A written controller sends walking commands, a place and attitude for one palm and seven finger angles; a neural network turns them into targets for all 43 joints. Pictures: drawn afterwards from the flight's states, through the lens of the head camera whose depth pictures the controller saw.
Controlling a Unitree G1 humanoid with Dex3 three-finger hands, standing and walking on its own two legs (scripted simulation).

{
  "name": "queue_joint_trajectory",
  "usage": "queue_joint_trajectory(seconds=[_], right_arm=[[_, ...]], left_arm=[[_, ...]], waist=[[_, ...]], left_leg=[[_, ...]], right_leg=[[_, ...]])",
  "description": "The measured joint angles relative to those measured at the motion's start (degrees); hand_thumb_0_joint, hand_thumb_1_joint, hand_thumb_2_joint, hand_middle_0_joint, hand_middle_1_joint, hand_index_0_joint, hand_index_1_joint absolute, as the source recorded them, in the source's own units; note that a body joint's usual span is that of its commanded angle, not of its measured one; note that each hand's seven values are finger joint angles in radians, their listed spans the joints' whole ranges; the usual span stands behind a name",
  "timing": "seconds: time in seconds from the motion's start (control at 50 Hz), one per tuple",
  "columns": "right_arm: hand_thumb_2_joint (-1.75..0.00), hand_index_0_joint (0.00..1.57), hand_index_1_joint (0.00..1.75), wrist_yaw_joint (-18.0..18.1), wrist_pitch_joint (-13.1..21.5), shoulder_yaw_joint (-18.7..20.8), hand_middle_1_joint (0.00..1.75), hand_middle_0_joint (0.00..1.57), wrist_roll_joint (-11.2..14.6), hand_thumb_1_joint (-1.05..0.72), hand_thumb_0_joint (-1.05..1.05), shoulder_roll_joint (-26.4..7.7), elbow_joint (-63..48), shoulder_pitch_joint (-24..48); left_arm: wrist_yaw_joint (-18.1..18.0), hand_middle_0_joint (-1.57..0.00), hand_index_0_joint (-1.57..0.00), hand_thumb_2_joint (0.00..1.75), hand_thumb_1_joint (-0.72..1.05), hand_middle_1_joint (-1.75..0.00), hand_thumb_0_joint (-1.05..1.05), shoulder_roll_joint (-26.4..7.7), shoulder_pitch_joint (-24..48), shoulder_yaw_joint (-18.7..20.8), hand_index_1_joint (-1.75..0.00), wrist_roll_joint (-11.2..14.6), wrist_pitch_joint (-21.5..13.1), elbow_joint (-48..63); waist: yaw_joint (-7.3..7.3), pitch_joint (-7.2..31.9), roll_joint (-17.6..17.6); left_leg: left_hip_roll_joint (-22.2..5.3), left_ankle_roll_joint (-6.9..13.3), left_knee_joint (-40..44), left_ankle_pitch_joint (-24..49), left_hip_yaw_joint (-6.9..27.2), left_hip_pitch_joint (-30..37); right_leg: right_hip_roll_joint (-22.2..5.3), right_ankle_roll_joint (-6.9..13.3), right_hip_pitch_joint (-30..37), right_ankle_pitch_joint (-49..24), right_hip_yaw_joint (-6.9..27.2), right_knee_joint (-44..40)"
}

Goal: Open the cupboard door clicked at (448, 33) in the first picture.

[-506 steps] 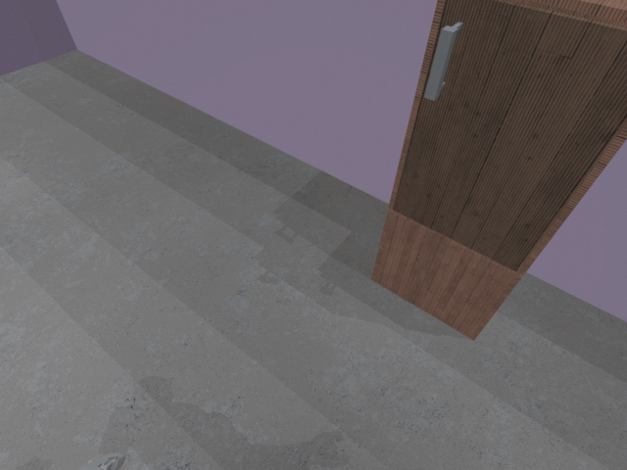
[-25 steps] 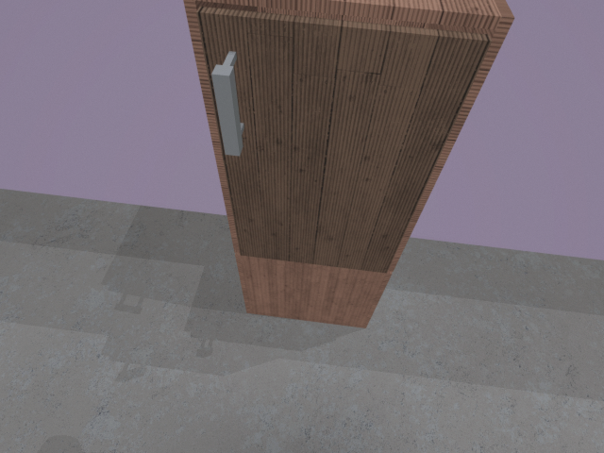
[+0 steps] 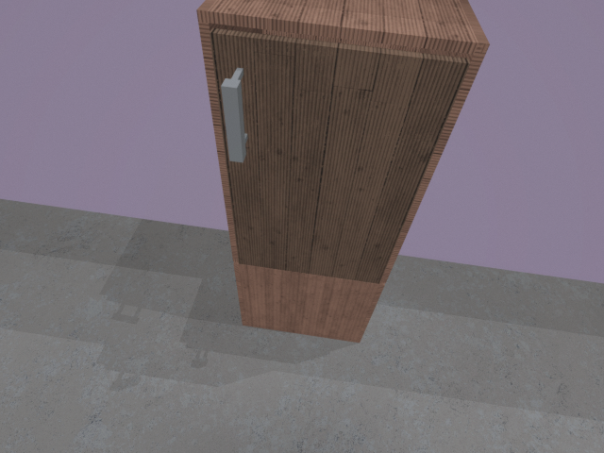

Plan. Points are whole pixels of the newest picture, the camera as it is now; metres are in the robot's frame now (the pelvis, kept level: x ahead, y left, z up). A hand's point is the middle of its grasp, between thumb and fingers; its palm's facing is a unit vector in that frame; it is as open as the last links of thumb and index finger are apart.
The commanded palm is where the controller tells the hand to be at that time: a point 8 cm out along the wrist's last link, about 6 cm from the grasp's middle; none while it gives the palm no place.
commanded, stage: come to a stop and stand still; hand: left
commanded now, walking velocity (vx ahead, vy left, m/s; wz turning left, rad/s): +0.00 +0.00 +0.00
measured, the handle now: (238, 116) +0.58 +0.16 +0.13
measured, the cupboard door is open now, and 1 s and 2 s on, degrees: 0 0 0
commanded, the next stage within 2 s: look again from close up in 0.08 s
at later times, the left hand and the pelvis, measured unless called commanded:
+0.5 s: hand out of the picture -0.01 +0.18 -0.17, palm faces +0.03 -0.98 -0.20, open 7.4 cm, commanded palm none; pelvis -0.02 +0.01 +0.00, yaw +0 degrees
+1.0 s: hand out of the picture -0.03 +0.17 -0.18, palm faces +0.03 -0.99 -0.15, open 7.4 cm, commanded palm none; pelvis -0.02 +0.00 +0.00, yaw -1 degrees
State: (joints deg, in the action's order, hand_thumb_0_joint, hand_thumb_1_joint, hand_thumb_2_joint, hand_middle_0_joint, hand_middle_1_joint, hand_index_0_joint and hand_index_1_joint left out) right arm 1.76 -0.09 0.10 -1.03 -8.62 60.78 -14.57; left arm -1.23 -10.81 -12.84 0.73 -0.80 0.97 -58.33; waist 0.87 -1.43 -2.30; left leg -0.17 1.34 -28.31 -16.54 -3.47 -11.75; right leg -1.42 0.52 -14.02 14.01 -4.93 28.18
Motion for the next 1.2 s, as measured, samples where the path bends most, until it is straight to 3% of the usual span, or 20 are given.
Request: queue_joint_trajectory(seconds=[0.16, 0.2, 0.28, 0.58, 0.88, 1.02, 1.1, 1.2], right_arm=[[-0.9, 0.2, 0.3, 0.1, 0.5, -0.8, 0.3, 0.2, 0.2, -0.92, 0.0, 0.3, 1.9, -1.9], [-0.9, 0.2, 0.3, -0.3, 0.1, -0.9, 0.3, 0.2, 0.5, -0.92, 0.01, -0.2, 1.4, -1.6], [-0.9, 0.2, 0.3, -0.4, 0.6, -0.7, 0.3, 0.2, 0.4, -0.92, 0.01, -0.8, -0.7, -1.9], [-0.9, 0.2, 0.3, -0.4, 1.0, -0.5, 0.3, 0.2, 0.2, -0.92, 0.01, -1.2, -1.0, -2.3], [-0.9, 0.2, 0.3, -0.5, 0.9, -0.9, 0.3, 0.2, 0.2, -0.91, 0.0, 0.1, 1.4, -2.7], [-0.9, 0.2, 0.3, -0.5, 0.1, -0.1, 0.3, 0.2, -0.4, -0.91, 0.0, 0.7, 1.2, -4.5], [-0.9, 0.2, 0.3, -0.5, 0.4, 0.5, 0.3, 0.2, -0.3, -0.91, 0.0, 0.6, 0.9, -5.7], [-0.9, 0.2, 0.3, -0.2, 0.7, 0.2, 0.3, 0.2, 0.0, -0.91, 0.0, 0.4, 1.6, -5.8]], left_arm=[[0.2, -0.19, -0.2, 0.9, 0.91, -0.3, 0.01, 0.7, -3.6, -0.8, -0.3, 0.1, -0.5, -3.9], [-0.7, -0.2, -0.2, 0.9, 0.91, -0.3, 0.01, 1.4, -4.4, -1.5, -0.3, -0.1, -1.5, -4.5], [-0.7, -0.2, -0.2, 0.9, 0.91, -0.3, 0.01, 2.2, -5.8, -2.0, -0.3, 0.0, -1.7, -5.2], [-0.2, -0.2, -0.2, 0.9, 0.91, -0.3, 0.01, 1.8, -4.6, -1.2, -0.3, -0.1, -1.3, -2.4], [-0.1, -0.19, -0.2, 0.9, 0.91, -0.3, 0.01, 1.7, -4.6, -1.2, -0.3, 0.0, -1.4, -3.0], [1.0, -0.19, -0.2, 0.9, 0.91, -0.3, 0.01, 2.7, -8.0, 0.0, -0.3, -0.7, -0.2, -2.8], [1.4, -0.19, -0.2, 0.9, 0.91, -0.3, 0.01, 3.1, -10.0, 0.6, -0.3, -0.8, -0.8, -2.7], [0.5, -0.19, -0.2, 0.9, 0.91, -0.3, 0.01, 3.9, -10.6, 0.6, -0.3, -0.4, -2.1, -3.5]], waist=[[-0.13, 0.5, 1.0], [-0.12, -0.2, 2.2], [-1.39, -0.7, 3.0], [-0.88, 1.4, 2.6], [-0.82, 1.1, 1.6], [-0.49, 1.8, 1.8], [-0.49, 1.7, 2.0], [-0.49, 1.4, 2.9]], left_leg=[[0.5, 0.1, 3.5, 1.9, -0.2, 1.6], [-0.2, 0.0, 1.0, 1.0, -0.2, 0.2], [0.4, 0.6, -1.8, -0.3, 0.0, -0.9], [1.6, 1.0, 1.0, 2.0, -0.2, 0.6], [1.0, 0.5, 2.3, 3.3, 0.1, 0.9], [-0.1, 0.4, -0.8, 0.5, -1.2, -0.2], [-0.8, 0.1, -3.0, -1.6, -1.6, -0.6], [-1.8, -0.4, -5.8, -3.2, -0.4, -1.8]], right_leg=[[-0.2, -0.1, 1.3, -1.6, 0.2, -2.9], [0.3, -0.2, 0.8, -1.7, 0.1, -2.5], [-0.5, -0.4, -0.4, -0.3, 0.0, 0.7], [-1.5, -0.8, 0.3, -1.5, 0.2, -0.1], [-0.9, -0.3, 1.0, -3.0, -0.2, -2.1], [0.2, 0.6, -1.1, 1.8, 1.3, 2.0], [0.9, 1.1, -1.4, 0.9, 1.9, 3.2], [1.9, 1.0, -0.3, 2.5, 0.4, 3.0]])
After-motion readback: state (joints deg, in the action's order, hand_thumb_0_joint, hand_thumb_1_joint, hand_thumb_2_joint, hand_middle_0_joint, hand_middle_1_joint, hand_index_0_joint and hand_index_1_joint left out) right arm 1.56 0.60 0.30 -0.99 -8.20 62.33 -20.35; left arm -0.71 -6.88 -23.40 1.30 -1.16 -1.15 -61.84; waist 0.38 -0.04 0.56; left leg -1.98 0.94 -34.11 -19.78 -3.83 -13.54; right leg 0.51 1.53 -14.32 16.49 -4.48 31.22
